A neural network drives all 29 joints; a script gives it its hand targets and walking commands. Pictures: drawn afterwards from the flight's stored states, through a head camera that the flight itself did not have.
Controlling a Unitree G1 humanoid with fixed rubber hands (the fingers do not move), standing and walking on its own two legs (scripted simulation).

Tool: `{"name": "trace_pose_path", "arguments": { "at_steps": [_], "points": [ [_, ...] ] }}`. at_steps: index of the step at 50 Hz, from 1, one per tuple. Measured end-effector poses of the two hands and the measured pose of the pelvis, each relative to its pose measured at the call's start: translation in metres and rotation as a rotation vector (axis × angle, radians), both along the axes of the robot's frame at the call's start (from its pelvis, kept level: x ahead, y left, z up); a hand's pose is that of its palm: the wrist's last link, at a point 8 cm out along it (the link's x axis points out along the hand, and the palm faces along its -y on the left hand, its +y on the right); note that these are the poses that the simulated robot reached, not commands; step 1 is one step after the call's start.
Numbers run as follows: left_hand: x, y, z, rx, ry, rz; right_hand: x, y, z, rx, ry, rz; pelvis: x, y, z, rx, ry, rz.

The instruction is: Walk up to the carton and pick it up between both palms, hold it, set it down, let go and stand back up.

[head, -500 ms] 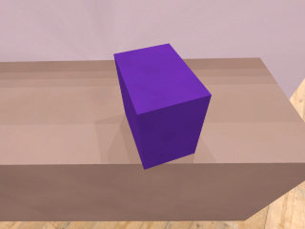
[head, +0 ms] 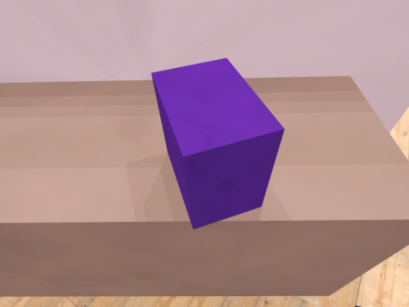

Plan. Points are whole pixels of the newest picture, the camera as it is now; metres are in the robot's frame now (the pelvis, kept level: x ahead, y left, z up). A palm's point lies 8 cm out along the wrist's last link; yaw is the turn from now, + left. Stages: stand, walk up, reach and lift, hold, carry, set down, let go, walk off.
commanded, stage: stand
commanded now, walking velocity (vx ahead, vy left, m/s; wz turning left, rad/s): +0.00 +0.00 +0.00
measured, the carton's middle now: (209, 144) +0.43 +0.01 +0.08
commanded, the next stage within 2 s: none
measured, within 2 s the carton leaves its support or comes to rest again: neither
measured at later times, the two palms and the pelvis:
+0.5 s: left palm out of the picture +0.08 +0.30 -0.11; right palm out of the picture +0.08 -0.30 -0.11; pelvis +0.00 +0.00 +0.00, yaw +0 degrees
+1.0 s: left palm out of the picture +0.09 +0.30 -0.11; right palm out of the picture +0.09 -0.30 -0.11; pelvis +0.00 +0.00 +0.00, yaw +0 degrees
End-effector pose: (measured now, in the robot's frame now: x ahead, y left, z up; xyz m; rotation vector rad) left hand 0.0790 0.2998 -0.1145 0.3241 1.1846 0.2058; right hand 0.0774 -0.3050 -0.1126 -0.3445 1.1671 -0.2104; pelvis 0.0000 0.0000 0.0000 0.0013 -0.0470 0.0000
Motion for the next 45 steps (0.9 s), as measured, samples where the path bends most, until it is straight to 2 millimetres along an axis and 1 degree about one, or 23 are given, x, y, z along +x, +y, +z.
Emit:
{"name": "trace_pose_path", "arguments": {
  "at_steps": [7, 16, 22, 33, 38, 45],
  "points": [
    [0.003, 0.0, 0.0, 0.002, -0.009, 0.002, -0.002, -0.001, 0.001, -0.002, 0.007, 0.001, 0.001, -0.001, 0.0, 0.0, -0.003, 0.002],
    [0.004, -0.005, -0.001, -0.009, -0.004, -0.007, -0.002, -0.003, 0.001, -0.004, 0.007, -0.005, 0.0, -0.001, 0.0, -0.001, 0.0, 0.001],
    [0.005, -0.005, -0.001, -0.008, -0.01, -0.003, -0.001, 0.001, 0.0, 0.004, 0.006, 0.001, 0.0, -0.001, 0.001, 0.0, -0.001, -0.002],
    [0.0, -0.001, 0.001, 0.006, 0.004, 0.002, 0.004, 0.003, -0.001, 0.011, -0.003, 0.009, 0.0, -0.001, 0.001, 0.001, 0.002, -0.001],
    [-0.001, -0.002, 0.0, 0.003, 0.013, 0.003, 0.005, 0.004, -0.002, 0.014, 0.001, 0.008, 0.001, -0.001, 0.0, 0.001, 0.005, -0.002],
    [0.002, -0.004, 0.001, 0.0, 0.005, 0.004, 0.008, 0.004, -0.003, 0.017, -0.002, 0.008, 0.003, -0.002, 0.0, 0.001, 0.005, 0.0]
  ]
}}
